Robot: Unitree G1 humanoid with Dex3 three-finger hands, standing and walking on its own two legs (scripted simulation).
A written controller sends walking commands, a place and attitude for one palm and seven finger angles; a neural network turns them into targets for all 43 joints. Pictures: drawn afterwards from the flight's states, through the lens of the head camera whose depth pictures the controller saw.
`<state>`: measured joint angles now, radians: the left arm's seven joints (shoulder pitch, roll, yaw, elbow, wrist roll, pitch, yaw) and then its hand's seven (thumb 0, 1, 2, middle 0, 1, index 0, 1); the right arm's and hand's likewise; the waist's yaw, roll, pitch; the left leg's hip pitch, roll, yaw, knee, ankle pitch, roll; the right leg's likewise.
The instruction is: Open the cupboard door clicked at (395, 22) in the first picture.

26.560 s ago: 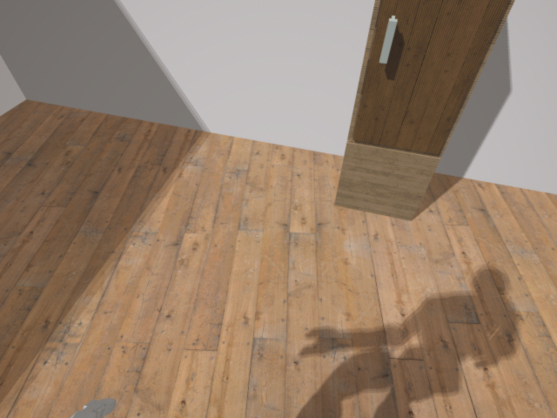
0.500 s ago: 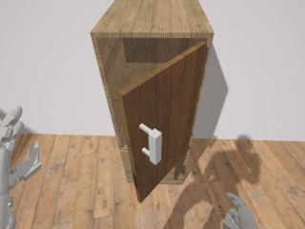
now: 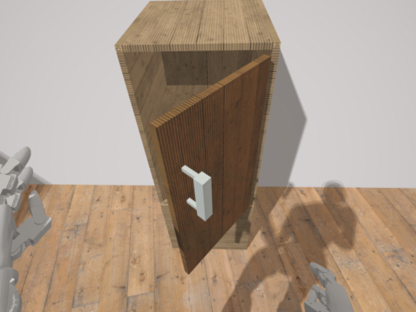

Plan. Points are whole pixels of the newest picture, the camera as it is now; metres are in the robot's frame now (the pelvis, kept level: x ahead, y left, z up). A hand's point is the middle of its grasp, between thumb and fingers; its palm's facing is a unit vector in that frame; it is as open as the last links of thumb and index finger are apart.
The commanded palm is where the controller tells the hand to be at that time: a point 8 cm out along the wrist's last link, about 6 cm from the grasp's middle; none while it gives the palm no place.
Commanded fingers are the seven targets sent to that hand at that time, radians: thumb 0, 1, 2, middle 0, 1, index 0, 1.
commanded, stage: step back with the hand held close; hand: left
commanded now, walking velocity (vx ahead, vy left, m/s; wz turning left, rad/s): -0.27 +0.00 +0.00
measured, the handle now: (196, 192) +0.34 +0.07 +0.06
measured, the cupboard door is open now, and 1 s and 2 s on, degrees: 51 51 51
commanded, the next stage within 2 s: stop stepping back and stand still in 1.02 s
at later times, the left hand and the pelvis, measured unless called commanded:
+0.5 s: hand (8, 259) +0.13 +0.29 +0.16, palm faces +0.40 -0.76 -0.51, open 7.4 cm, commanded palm +0.08 +0.32 +0.17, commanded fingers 0.00 0.90 0.90 -0.20 -0.30 -0.20 -0.30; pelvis -0.07 +0.03 -0.02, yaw -1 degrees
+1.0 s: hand out of the picture +0.04 +0.30 +0.18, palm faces +0.48 -0.76 -0.44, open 7.4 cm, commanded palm -0.02 +0.33 +0.17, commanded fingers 0.00 0.90 0.90 -0.20 -0.30 -0.20 -0.30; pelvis -0.17 +0.03 -0.01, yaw +0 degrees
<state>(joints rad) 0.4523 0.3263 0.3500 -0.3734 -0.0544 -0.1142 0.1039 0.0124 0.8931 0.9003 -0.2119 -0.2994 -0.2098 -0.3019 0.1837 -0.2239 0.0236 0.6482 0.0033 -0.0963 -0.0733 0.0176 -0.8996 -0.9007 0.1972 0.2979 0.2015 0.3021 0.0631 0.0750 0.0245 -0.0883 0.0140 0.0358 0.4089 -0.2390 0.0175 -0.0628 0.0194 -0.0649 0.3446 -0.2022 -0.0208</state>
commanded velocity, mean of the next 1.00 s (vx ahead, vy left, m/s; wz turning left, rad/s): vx -0.31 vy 0.00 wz -0.01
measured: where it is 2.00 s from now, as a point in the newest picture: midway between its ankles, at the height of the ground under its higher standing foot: outside the picture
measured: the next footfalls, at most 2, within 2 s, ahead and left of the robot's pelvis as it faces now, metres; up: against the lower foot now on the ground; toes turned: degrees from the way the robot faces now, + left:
right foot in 1.16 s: -0.25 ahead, -0.10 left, +0.00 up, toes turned -5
left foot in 1.32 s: -0.13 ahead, +0.09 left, +0.00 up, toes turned -2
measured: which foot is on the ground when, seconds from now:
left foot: down 0.00-1.00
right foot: down 0.00-0.80, up 0.82-1.00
